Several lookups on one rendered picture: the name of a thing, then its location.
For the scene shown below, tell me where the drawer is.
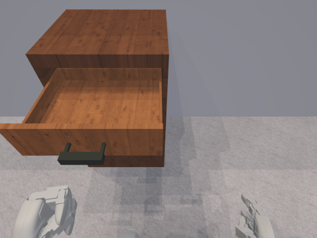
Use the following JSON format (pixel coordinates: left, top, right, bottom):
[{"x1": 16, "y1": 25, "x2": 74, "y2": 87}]
[{"x1": 0, "y1": 68, "x2": 163, "y2": 156}]

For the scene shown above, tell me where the left robot hand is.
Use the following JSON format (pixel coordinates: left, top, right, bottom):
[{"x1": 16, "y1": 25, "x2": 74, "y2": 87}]
[{"x1": 11, "y1": 185, "x2": 78, "y2": 238}]

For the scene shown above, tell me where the right robot hand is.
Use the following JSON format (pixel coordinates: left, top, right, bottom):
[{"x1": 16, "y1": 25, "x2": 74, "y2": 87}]
[{"x1": 236, "y1": 193, "x2": 276, "y2": 238}]

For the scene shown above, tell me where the cabinet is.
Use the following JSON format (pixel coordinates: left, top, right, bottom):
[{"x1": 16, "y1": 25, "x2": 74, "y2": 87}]
[{"x1": 26, "y1": 9, "x2": 169, "y2": 167}]

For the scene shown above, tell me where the handle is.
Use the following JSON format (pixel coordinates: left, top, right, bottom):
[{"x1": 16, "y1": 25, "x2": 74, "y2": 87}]
[{"x1": 57, "y1": 142, "x2": 106, "y2": 165}]

